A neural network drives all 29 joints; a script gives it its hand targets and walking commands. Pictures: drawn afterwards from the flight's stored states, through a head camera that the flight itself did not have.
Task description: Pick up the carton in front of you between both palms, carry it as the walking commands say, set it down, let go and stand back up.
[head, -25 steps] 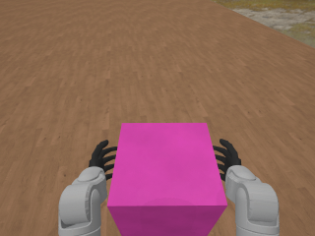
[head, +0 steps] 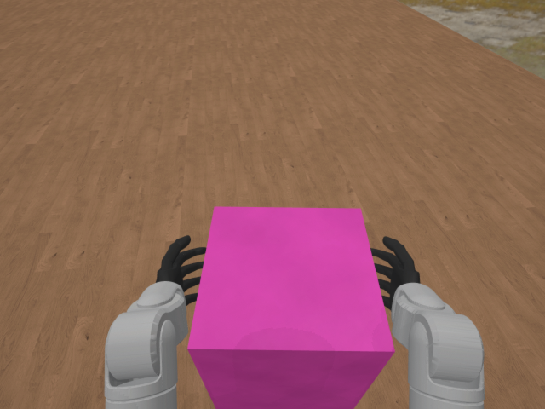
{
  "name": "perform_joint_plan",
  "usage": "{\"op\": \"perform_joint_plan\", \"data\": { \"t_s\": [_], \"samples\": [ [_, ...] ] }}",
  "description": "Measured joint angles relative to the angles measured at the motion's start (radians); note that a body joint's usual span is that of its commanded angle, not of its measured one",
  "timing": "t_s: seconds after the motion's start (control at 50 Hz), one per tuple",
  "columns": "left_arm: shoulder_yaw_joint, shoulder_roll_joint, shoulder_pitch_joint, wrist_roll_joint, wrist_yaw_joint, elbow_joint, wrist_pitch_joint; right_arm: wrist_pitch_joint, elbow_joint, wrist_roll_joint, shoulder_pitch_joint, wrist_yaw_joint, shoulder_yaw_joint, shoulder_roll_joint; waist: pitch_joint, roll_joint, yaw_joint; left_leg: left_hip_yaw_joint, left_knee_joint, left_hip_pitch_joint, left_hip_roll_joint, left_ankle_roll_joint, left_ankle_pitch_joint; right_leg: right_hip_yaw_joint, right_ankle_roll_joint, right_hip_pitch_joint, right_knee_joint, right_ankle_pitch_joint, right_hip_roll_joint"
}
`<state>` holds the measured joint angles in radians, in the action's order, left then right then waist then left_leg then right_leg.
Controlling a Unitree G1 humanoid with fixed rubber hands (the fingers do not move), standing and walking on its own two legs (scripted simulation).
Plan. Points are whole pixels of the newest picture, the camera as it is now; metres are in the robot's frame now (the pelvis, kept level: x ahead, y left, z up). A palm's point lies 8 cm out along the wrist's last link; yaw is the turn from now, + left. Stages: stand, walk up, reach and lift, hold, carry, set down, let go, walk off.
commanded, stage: carry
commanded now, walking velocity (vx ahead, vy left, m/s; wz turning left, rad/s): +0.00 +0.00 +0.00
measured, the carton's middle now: (285, 313) +0.26 +0.00 +0.03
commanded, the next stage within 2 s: hold in 1.56 s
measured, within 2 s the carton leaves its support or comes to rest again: neither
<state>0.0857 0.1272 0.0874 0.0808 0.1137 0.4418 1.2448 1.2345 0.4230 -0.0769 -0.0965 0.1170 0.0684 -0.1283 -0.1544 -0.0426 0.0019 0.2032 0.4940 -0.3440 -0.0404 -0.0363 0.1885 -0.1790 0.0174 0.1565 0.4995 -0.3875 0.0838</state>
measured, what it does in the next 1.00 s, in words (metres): stands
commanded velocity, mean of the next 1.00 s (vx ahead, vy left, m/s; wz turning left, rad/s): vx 0.00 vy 0.00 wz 0.00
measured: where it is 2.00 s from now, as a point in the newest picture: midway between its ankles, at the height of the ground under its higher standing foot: outside the picture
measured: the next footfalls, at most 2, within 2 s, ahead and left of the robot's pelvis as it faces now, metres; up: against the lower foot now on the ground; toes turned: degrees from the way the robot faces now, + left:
none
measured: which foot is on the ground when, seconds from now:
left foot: down 0.00-1.00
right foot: down 0.00-1.00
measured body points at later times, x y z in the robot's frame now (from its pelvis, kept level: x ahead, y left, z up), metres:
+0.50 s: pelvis +0.02 +0.00 -0.01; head -0.01 +0.00 +0.44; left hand +0.28 +0.15 +0.09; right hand +0.27 -0.16 +0.09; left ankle +0.03 +0.10 -0.73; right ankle -0.08 -0.10 -0.73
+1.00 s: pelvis -0.03 +0.00 +0.00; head -0.07 +0.00 +0.45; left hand +0.24 +0.14 +0.07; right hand +0.23 -0.16 +0.07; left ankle +0.03 +0.10 -0.73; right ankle -0.08 -0.10 -0.73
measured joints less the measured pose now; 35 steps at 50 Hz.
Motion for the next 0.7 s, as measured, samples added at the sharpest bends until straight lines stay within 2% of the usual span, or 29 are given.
{"op": "perform_joint_plan", "data": {
  "t_s": [0.1,0.22,0.44,0.7],
  "samples": [
    [0.003,0.001,0.016,0.009,0.0,-0.035,0.005,-0.002,-0.038,0.001,-0.012,-0.003,0.014,-0.001,-0.004,0.012,-0.007,0.004,0.03,0.0,-0.003,0.0,0.056,0.012,0.015,0.0,0.012,-0.013,0.002],
    [-0.002,0.001,0.009,0.003,0.001,-0.014,-0.01,-0.013,-0.01,0.002,-0.001,-0.002,0.009,0.0,0.016,0.03,-0.01,-0.004,0.063,-0.012,-0.009,0.005,0.077,0.016,0.02,0.0,0.017,-0.021,-0.001],
    [-0.012,0.0,-0.018,-0.002,0.001,0.004,-0.014,-0.008,0.012,0.001,0.019,-0.002,-0.001,0.001,0.02,0.035,-0.004,-0.012,0.09,-0.011,-0.018,0.012,0.096,0.007,0.006,-0.008,0.031,-0.046,-0.004],
    [-0.009,0.0,-0.01,0.002,0.001,-0.012,0.006,0.012,-0.001,-0.003,0.015,-0.002,0.003,0.001,0.018,0.039,-0.004,-0.014,0.05,0.001,-0.025,0.011,0.04,0.001,-0.006,-0.006,0.022,-0.008,-0.013]
  ]
}}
